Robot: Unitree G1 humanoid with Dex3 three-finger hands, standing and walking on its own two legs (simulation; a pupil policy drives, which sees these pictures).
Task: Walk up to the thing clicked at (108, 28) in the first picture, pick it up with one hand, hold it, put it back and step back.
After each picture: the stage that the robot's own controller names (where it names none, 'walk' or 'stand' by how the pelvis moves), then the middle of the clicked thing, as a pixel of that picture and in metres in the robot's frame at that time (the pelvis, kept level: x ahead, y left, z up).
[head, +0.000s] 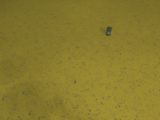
stand; (108, 31) +1.78 -0.38 -0.72
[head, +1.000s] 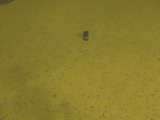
walk; (86, 35) +1.69 +0.05 -0.69
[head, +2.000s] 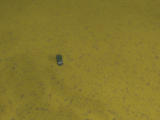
walk; (59, 60) +1.16 +0.30 -0.71
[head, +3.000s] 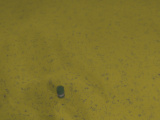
walk; (60, 92) +0.74 +0.22 -0.70
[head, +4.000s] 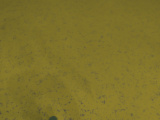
walk; out of the picture +0.49 +0.16 -0.71
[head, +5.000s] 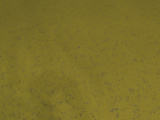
stand; out of the picture +0.41 +0.16 -0.72
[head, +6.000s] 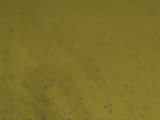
stand; out of the picture +0.39 +0.18 -0.71
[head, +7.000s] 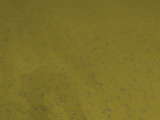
stand; out of the picture +0.37 +0.20 -0.72
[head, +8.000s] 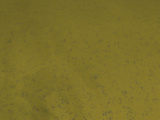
stand; out of the picture +0.38 +0.20 -0.73
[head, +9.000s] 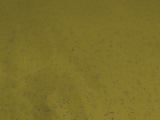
stand; out of the picture +0.37 +0.20 -0.73
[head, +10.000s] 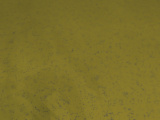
stand; out of the picture +0.37 +0.19 -0.73
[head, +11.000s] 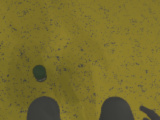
go down; (40, 74) +0.46 +0.19 -0.40
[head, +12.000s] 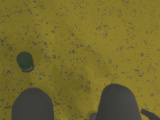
go down; (26, 62) +0.47 +0.21 -0.31
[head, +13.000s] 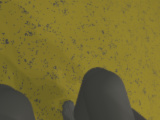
close in; out of the picture +0.45 +0.25 -0.23
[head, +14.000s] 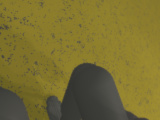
close; out of the picture +0.45 +0.27 -0.23
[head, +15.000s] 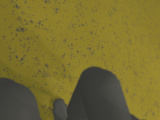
lift; out of the picture +0.40 +0.24 -0.23
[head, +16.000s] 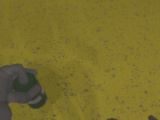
lift; (31, 91) +0.33 +0.17 -0.02
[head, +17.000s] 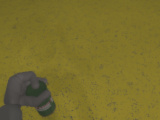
hold; (41, 99) +0.32 +0.15 +0.00
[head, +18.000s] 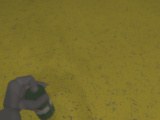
hold; (40, 102) +0.32 +0.16 -0.02
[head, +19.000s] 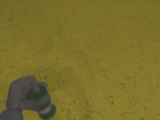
crouch; (42, 103) +0.32 +0.15 -0.04
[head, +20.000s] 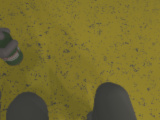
crouch; (8, 50) +0.47 +0.20 -0.11
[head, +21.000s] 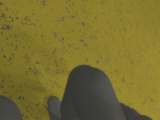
lower; out of the picture +0.44 +0.27 -0.24
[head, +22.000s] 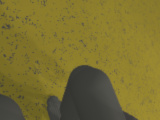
lower; out of the picture +0.44 +0.27 -0.24
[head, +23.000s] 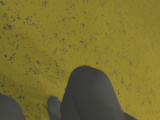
lower; out of the picture +0.44 +0.27 -0.24
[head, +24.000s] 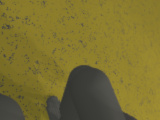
lower; out of the picture +0.44 +0.27 -0.24
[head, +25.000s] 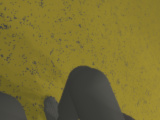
draw back; out of the picture +0.44 +0.26 -0.25
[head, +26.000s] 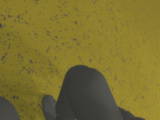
withdraw; out of the picture +0.43 +0.28 -0.24
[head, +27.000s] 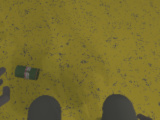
walk; (27, 72) +0.47 +0.28 -0.42
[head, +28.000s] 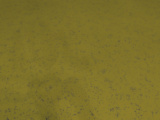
stand; out of the picture +0.41 +0.24 -0.68
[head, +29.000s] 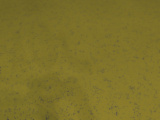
stand; out of the picture +0.43 +0.25 -0.69
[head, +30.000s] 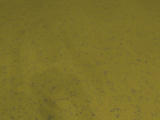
stand; out of the picture +0.44 +0.23 -0.73
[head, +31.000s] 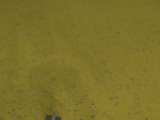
walk; out of the picture +0.47 +0.23 -0.73
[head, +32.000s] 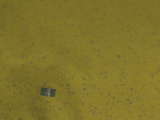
walk; (48, 92) +0.64 +0.24 -0.73
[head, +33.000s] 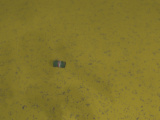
walk; (59, 64) +1.00 +0.29 -0.72
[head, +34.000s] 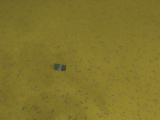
stand; (60, 67) +1.08 +0.24 -0.73
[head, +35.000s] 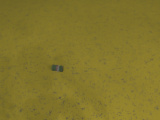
stand; (57, 68) +1.12 +0.27 -0.75
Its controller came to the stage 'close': yes
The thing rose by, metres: 0.69
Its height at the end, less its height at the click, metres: -0.02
